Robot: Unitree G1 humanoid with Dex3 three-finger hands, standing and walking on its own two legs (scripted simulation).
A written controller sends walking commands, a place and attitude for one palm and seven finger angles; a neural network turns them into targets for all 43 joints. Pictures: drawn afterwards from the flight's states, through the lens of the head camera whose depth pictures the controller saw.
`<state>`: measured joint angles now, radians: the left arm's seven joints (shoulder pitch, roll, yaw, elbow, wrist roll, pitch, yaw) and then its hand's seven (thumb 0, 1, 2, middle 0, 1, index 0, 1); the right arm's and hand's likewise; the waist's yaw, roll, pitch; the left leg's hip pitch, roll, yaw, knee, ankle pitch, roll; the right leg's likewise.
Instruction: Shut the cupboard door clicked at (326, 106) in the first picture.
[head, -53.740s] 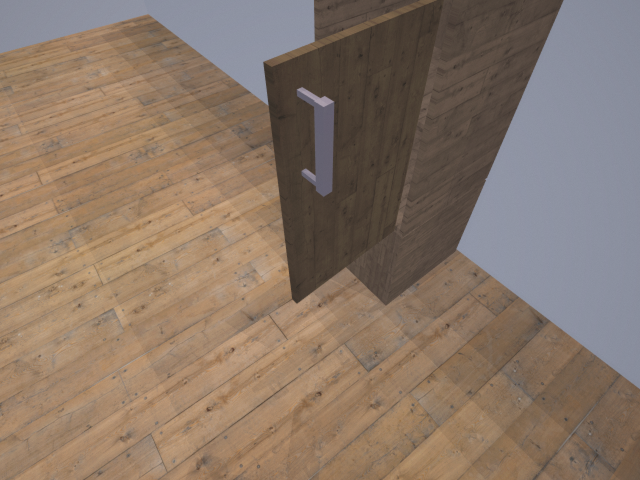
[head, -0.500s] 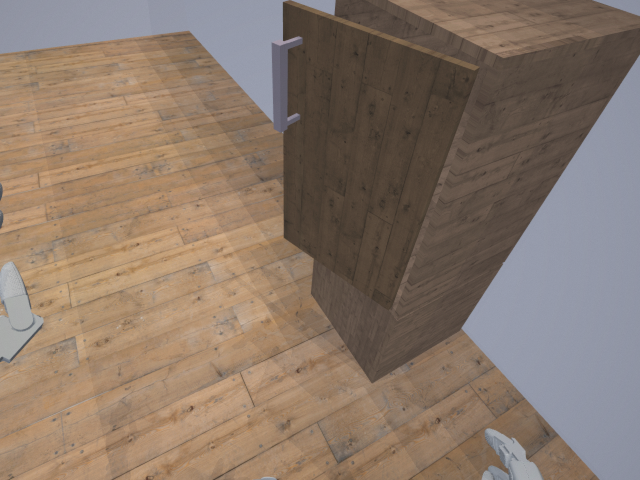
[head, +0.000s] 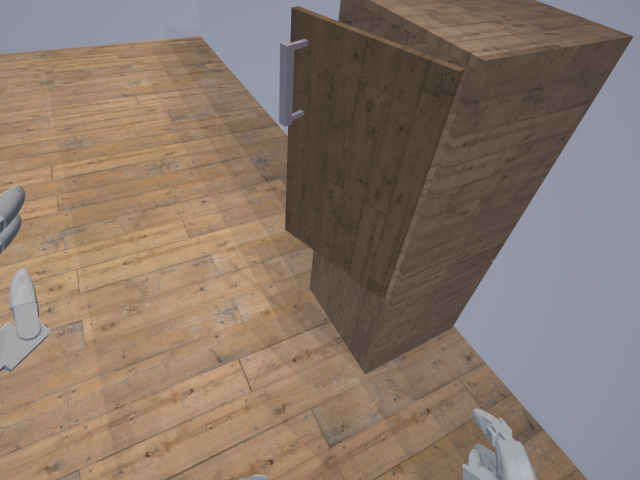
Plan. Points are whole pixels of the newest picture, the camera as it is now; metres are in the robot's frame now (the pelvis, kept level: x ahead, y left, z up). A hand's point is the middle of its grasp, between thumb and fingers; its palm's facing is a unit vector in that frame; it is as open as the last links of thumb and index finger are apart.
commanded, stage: step back with the hand held close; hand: left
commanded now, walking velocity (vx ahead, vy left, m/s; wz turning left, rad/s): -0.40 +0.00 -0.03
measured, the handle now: (293, 83) +0.81 +0.12 +0.13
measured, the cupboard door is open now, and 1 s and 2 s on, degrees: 19 19 19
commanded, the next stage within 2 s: stop stepping back and stand still in 0.06 s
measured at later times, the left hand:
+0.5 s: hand out of the picture +0.11 +0.28 +0.18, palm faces +0.43 -0.82 -0.38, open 7.4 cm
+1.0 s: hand out of the picture +0.10 +0.31 +0.14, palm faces +0.44 -0.81 -0.39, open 7.4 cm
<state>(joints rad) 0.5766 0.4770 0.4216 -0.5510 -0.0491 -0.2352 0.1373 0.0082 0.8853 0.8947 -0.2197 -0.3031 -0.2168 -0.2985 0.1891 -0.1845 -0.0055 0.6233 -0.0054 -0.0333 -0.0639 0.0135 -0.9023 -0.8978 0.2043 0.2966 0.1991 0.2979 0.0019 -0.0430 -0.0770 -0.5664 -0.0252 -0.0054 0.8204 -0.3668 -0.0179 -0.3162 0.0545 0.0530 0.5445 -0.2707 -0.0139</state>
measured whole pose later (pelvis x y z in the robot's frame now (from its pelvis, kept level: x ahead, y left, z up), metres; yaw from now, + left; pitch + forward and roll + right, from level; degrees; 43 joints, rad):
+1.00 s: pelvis -0.10 +0.04 +0.00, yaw +1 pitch -2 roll -3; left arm 0.46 0.37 0.32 -0.29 -0.02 -0.17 0.13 0.00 0.89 0.90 -0.21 -0.30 -0.21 -0.30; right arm 0.25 -0.22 0.01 0.71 0.01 -0.10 -0.04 0.02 -0.90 -0.90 0.20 0.30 0.20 0.30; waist 0.02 0.04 -0.06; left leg -0.38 0.01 -0.01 0.55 -0.13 0.03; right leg -0.18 0.03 -0.02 0.52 -0.31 0.00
